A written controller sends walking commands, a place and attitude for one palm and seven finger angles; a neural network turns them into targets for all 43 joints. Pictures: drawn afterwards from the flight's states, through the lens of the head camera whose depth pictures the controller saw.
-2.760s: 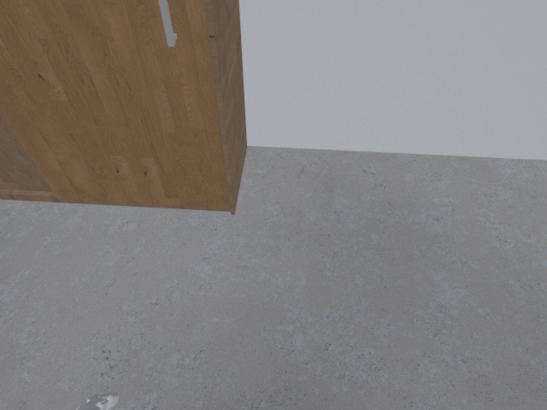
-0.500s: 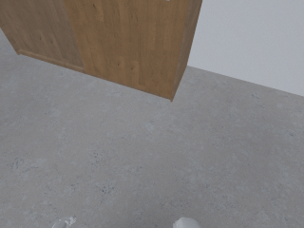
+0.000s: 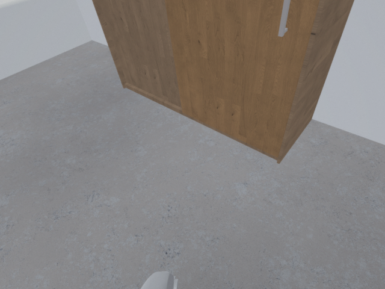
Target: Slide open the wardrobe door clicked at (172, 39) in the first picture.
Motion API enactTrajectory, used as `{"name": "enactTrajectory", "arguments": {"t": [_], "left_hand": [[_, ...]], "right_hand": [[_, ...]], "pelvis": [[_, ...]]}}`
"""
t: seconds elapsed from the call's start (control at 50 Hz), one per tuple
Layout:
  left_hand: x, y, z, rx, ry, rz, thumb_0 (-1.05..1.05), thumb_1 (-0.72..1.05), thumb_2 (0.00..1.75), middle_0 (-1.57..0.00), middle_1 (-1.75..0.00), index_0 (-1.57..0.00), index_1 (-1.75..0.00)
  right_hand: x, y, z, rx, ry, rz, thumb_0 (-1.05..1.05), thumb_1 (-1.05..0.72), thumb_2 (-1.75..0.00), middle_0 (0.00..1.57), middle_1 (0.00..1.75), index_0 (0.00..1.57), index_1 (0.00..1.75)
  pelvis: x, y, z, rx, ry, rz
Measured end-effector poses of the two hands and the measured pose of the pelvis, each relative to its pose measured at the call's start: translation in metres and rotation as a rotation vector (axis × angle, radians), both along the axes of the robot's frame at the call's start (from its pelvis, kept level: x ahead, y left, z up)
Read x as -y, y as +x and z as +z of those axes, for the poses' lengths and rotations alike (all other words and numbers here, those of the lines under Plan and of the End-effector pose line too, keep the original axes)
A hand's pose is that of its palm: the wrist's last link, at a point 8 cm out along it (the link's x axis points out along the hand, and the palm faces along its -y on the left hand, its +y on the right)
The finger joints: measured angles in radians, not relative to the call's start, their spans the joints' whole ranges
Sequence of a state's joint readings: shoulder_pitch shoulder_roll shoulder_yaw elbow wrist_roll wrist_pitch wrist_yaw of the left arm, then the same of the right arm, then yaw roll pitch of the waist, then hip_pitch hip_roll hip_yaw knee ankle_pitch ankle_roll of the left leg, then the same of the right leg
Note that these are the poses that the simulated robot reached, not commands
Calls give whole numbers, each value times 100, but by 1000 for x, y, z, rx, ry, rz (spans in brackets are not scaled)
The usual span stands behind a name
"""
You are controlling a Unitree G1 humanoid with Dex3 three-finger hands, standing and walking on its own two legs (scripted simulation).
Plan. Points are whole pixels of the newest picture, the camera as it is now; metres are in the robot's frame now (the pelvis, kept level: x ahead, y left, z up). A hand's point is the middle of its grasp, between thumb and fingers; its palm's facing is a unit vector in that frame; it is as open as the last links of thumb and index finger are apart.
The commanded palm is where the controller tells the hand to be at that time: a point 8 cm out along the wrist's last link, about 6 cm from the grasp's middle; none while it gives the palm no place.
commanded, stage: walk to a spot facing it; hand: right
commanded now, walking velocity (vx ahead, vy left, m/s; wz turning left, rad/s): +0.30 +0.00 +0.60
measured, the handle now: out of the picture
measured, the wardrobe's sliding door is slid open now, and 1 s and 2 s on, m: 0.00 0.00 0.00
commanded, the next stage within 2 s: turn to face it in 1.30 s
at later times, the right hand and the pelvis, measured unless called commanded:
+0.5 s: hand (227, 223) +0.35 -0.06 -0.19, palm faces -0.29 +0.94 -0.16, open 7.4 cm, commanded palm none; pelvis +0.19 +0.07 -0.03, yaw +17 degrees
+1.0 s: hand (236, 182) +0.50 -0.10 -0.19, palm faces -0.38 +0.91 -0.15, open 7.4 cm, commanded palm none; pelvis +0.43 +0.07 -0.01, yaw +29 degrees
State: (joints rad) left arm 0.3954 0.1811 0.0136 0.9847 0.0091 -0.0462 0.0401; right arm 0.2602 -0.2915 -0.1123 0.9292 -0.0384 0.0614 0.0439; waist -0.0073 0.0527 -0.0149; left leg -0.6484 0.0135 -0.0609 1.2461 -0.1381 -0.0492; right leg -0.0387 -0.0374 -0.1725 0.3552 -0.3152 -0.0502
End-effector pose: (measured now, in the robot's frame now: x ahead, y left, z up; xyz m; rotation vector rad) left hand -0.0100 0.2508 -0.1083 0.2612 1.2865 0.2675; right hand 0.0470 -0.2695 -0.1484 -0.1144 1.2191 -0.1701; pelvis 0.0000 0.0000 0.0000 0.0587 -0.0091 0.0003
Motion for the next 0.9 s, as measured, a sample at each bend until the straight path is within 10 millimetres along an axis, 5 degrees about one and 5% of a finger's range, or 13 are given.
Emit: {"name": "enactTrajectory", "arguments": {"t": [0.12,0.22,0.3,0.38,0.46,0.58,0.7,0.82,0.9], "left_hand": [[29,-55,-12,-150,-57,172,1,91,90,-20,-30,-20,-30],[57,-82,-17,-291,-129,298,1,91,90,-20,-30,-20,-30],[70,-85,-19,-391,-187,389,1,90,90,-20,-30,-20,-30],[62,-62,-31,-440,-235,458,1,90,90,-20,-30,-20,-30],[22,12,-45,-316,-212,460,1,90,90,-20,-30,-20,-30],[-50,180,-40,60,-129,366,1,91,90,-20,-30,-20,-30],[-79,314,-26,258,-108,268,1,91,90,-19,-30,-20,-30],[-78,417,-27,304,-86,187,1,91,90,-19,-30,-20,-30],[-70,441,-23,322,-66,227,1,91,90,-20,-30,-20,-30]], "right_hand": [[-24,57,-11,-54,33,116,1,-91,-90,20,29,20,30],[-66,130,-18,-48,71,238,1,-91,-90,20,29,20,30],[-110,206,-23,12,93,342,1,-91,-90,20,29,20,30],[-150,277,-29,121,90,401,1,-90,-90,20,29,20,30],[-160,307,-23,139,62,390,0,-90,-90,20,29,20,30],[-140,320,-2,29,-34,392,0,-92,-90,20,30,20,30],[-119,335,4,-64,-70,362,0,-92,-90,20,30,20,30],[-104,354,-18,-177,-45,303,0,-91,-90,20,30,20,30],[-102,386,-25,-253,-28,334,1,-91,-90,20,29,20,30]], "pelvis": [[0,31,-7,-5,-17,90],[-10,64,-14,-15,-24,147],[-25,98,-24,-25,-20,193],[-51,139,-39,-21,-33,240],[-69,172,-34,3,-36,277],[-79,224,-15,-5,-48,331],[-78,282,-11,-20,-47,363],[-72,353,-25,-18,-31,392],[-68,391,-25,14,-38,451]]}}
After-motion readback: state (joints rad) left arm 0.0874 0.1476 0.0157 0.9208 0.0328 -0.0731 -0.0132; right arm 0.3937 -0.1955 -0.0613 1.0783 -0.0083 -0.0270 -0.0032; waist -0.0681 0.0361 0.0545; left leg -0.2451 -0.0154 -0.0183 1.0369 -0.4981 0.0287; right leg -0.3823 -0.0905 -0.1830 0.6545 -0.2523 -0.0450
